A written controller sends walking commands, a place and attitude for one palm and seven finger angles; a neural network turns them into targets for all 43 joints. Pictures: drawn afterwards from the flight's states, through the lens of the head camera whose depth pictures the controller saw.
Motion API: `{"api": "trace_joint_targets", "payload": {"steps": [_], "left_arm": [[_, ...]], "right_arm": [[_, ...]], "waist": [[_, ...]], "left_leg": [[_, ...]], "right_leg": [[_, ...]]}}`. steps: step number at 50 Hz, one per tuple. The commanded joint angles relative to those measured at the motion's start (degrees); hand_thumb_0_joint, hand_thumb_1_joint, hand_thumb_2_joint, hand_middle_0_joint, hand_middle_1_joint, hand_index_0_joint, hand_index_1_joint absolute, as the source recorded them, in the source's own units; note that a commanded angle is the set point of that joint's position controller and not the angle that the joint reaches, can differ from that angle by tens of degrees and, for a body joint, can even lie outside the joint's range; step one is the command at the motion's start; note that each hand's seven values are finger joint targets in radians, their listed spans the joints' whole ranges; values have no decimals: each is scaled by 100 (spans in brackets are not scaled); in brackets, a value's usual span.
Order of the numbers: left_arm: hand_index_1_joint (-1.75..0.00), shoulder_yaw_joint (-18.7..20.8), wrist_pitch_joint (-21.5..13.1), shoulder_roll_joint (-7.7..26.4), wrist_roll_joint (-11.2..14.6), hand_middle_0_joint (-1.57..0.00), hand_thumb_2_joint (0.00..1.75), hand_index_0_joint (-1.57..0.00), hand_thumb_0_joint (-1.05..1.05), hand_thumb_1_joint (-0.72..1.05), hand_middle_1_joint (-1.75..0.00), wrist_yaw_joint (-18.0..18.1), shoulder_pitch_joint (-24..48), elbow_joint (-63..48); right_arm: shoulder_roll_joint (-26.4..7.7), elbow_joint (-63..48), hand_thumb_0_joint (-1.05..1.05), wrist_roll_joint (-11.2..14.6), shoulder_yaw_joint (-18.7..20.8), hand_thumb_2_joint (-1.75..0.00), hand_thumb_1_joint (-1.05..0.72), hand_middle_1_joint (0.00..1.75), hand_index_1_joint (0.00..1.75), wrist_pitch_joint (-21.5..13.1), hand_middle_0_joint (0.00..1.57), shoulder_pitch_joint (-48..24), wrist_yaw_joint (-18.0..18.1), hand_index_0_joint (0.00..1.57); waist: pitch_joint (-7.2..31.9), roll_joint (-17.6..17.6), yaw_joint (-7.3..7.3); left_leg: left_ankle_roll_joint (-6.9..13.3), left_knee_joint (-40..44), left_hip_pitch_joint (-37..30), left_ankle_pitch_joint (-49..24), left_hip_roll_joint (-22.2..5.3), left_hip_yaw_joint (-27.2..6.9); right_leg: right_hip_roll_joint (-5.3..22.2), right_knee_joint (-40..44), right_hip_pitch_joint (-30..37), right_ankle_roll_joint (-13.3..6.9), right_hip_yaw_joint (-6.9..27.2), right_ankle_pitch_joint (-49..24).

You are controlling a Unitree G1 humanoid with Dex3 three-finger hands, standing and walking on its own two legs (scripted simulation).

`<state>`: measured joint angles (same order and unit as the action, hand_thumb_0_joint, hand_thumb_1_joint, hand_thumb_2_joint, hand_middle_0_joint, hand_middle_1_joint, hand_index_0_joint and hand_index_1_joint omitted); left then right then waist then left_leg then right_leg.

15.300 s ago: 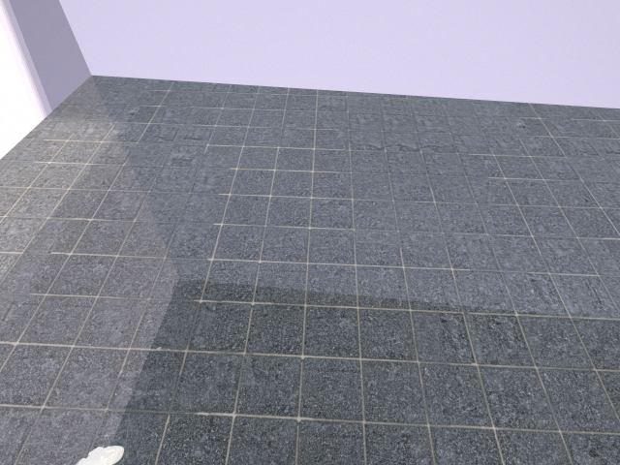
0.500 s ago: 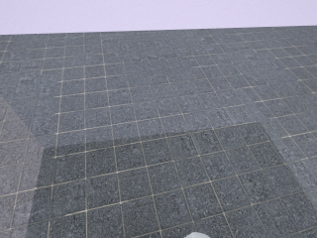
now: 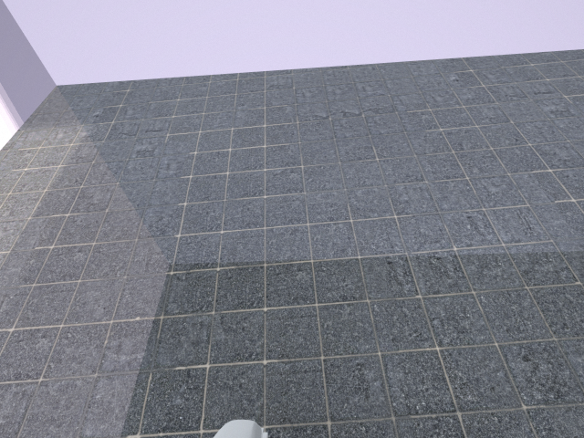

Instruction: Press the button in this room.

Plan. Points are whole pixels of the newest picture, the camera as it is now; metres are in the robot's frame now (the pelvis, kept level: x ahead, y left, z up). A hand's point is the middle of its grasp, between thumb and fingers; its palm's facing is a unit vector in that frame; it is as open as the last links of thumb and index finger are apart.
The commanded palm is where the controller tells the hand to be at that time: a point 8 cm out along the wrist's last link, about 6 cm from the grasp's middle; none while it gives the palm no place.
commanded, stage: turn or walk to find it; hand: left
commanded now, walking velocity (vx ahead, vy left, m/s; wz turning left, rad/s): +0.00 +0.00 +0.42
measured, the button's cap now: out of the picture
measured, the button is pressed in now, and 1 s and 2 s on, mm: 0 0 0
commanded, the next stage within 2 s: stand and wait in 0.64 s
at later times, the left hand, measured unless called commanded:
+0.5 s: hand out of the picture -0.04 +0.27 -0.17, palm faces +0.26 -0.93 -0.25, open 7.4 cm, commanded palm none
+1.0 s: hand out of the picture -0.06 +0.20 -0.16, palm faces +0.43 -0.87 -0.26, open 7.4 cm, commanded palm none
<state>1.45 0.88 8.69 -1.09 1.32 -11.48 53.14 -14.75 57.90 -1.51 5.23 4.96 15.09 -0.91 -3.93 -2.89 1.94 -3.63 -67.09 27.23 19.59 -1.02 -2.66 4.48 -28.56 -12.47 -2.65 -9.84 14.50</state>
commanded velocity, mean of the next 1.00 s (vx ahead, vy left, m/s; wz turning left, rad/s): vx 0.00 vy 0.00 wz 0.44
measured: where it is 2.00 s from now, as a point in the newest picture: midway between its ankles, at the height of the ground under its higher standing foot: outside the picture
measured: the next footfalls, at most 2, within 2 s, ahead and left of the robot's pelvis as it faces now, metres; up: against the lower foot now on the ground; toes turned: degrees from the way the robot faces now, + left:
left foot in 0.26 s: -0.02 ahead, +0.16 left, +0.00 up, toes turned +12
right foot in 0.70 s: +0.04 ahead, -0.07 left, +0.00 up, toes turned +14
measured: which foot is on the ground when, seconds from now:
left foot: up 0.00-0.24, down 0.26-0.72, up 0.74-1.00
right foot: down 0.00-0.26, up 0.28-0.68, down 0.70-1.00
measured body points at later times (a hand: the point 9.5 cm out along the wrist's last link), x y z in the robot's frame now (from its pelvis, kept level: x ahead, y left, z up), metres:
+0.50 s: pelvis -0.03 +0.05 +0.00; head -0.01 +0.07 +0.45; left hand -0.05 +0.32 -0.15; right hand +0.11 -0.16 -0.14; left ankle -0.06 +0.15 -0.74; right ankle -0.01 -0.09 -0.67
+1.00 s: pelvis -0.05 +0.00 +0.00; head -0.01 -0.01 +0.45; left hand -0.08 +0.25 -0.14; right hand +0.09 -0.22 -0.17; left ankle -0.14 +0.13 -0.66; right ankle +0.00 -0.08 -0.74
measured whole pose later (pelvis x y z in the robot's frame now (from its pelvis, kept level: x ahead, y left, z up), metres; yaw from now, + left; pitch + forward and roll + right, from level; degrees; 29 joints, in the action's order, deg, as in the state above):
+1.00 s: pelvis -0.05 +0.00 +0.00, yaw +27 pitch -1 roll +2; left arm 1.4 0.7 9.0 -1.4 1.2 -11.5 53.4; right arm -14.5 58.2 -1.3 4.9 5.0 13.5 -0.9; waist -5.0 -2.0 1.6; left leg -4.2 -61.7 25.2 23.1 -2.1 -1.0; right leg 5.9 -29.6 -12.3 -1.3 -11.7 15.9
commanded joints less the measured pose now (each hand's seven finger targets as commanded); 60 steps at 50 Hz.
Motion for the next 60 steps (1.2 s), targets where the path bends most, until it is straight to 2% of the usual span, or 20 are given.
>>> {"api": "trace_joint_targets", "payload": {"steps": [1,7,11,12,13,14,16,20,29,33,34,36,37,40,53,56,57,58,59,60], "left_arm": [[-30,345,-153,1233,-28,-20,90,-20,0,90,-30,65,-268,-287],[-30,416,-104,1476,-74,-20,90,-20,0,90,-30,42,-602,-25],[-30,438,-49,1478,-19,-20,90,-20,0,90,-30,24,-400,23],[-30,418,-4,1320,35,-20,90,-20,0,90,-30,10,-422,-11],[-30,347,27,952,62,-20,90,-20,0,90,-30,-31,-441,-200],[-30,250,79,903,7,-20,90,-20,0,90,-30,-35,-30,-370],[-30,303,175,994,5,-20,90,-20,0,90,-30,-16,290,-271],[-30,303,114,989,11,-20,90,-20,0,90,-30,-94,-130,4],[-30,232,71,839,55,-20,90,-20,0,90,-30,-41,294,-329],[-30,233,-42,880,72,-20,90,-20,0,90,-30,-13,-290,-199],[-30,263,-100,1046,51,-20,90,-20,0,90,-30,9,-470,-160],[-30,380,-152,1778,-41,-20,90,-20,0,90,-30,56,-625,-209],[-30,416,-173,1645,18,-20,90,-20,0,90,-30,69,-511,-259],[-30,305,-124,1191,25,-20,90,-20,0,90,-30,62,346,-497],[-30,434,-86,1558,-70,-20,90,-20,0,90,-30,32,-406,-177],[-30,457,-39,1583,-42,-20,90,-20,0,90,-30,14,-254,-158],[-30,460,-7,1537,4,-20,90,-20,0,90,-30,1,-230,-162],[-30,440,41,1294,47,-20,90,-20,0,90,-30,-23,-321,-249],[-30,319,65,907,51,-20,90,-20,0,90,-30,-64,-123,-486],[-30,260,155,971,-4,-20,90,-20,0,90,-30,-1,347,-590]], "right_arm": [[-234,-438,0,25,10,-90,-90,30,30,-142,20,-296,-7,20],[-134,-537,0,107,-112,-90,-90,30,30,-261,20,-668,24,20],[-181,-431,0,112,-123,-90,-90,30,30,-367,20,-156,51,20],[-454,-411,0,102,-69,-90,-90,30,30,-430,20,-5,46,20],[-1029,-463,0,43,63,-90,-90,30,30,-463,20,68,64,20],[-1313,-431,0,43,108,-90,-90,30,30,-391,20,221,89,20],[-991,-427,0,25,32,-90,-90,30,30,-400,20,-153,197,20],[-774,-574,0,63,-64,-90,-90,30,30,-483,20,-575,209,20],[-819,-587,0,8,60,-90,-90,30,30,-405,20,-299,177,20],[-738,-636,0,41,76,-90,-90,30,30,-389,20,-448,163,20],[-604,-647,0,84,64,-90,-90,30,30,-403,20,-414,142,20],[-198,-865,0,96,12,-90,-90,30,30,-381,20,-462,96,20],[-395,-803,0,36,67,-90,-90,30,30,-261,20,-503,118,20],[-342,-486,0,23,101,-90,-90,30,30,-167,20,-169,12,20],[-150,-621,0,103,-94,-90,-90,30,30,-265,20,-735,-8,20],[-197,-575,0,98,-98,-90,-90,30,30,-338,20,-363,10,20],[-318,-532,0,89,-65,-90,-90,30,30,-382,20,-167,5,20],[-758,-538,0,59,37,-90,-90,30,30,-445,20,6,12,20],[-1340,-540,0,36,167,-90,-90,30,30,-447,20,248,37,20],[-1383,-400,0,38,182,-90,-90,30,30,-432,20,523,104,20]], "waist": [[177,1136,-327],[533,1466,-534],[816,1192,-177],[902,504,-55],[772,-1176,7],[551,-1163,172],[206,-1175,71],[330,-426,-233],[442,-607,-17],[775,-479,-301],[851,-115,-379],[632,1762,-484],[535,1945,-479],[57,963,-25],[463,1488,-492],[698,1387,-256],[782,1049,-113],[908,-75,-8],[719,-1608,147],[735,-1444,353]], "left_leg": [[-77,560,276,311,-169,158],[33,2129,-334,837,-97,552],[165,4012,-1581,-324,-29,771],[302,4661,-2383,-891,-383,329],[844,4957,-2901,-2110,-1788,-1454],[1371,5051,-2381,-2722,-2354,-1760],[1296,5105,-1790,-2256,-1857,-1446],[1183,4901,-2057,-2965,-1233,-727],[1327,4607,-1985,-3123,-1169,-1363],[1058,4077,-1577,-2979,-861,-1392],[791,3712,-1070,-2271,-610,-1216],[217,1643,465,1411,479,-69],[244,788,354,1453,236,-419],[161,-325,390,372,20,-245],[7,2071,-303,776,-127,669],[85,3336,-1018,67,-60,864],[148,4120,-1678,-666,-99,820],[459,4645,-2501,-1420,-838,-243],[1102,4874,-2770,-3156,-2158,-1846],[1368,4892,-2401,-3263,-2315,-1953]], "right_leg": [[1512,1282,418,-425,1063,-556],[1697,830,834,-616,932,-1811],[1527,18,347,-167,416,-1715],[1270,-686,-392,142,175,-1060],[509,-1813,-1843,587,-161,1048],[307,-2611,-2007,630,181,2112],[291,-3347,-2060,648,767,1605],[178,-3464,-1914,740,784,779],[-127,-1747,-1196,730,748,1150],[-265,90,41,647,606,19],[25,743,746,588,821,-525],[2248,1098,1151,-410,2667,-1845],[2223,1281,429,-607,2736,-1469],[1462,1268,-131,-367,1555,-500],[1732,621,746,-545,652,-2112],[1656,42,614,-261,330,-2010],[1532,-414,200,7,108,-1652],[1064,-1397,-791,368,-130,-503],[370,-2533,-2107,740,-137,2229],[370,-3192,-2074,714,506,2319]]}}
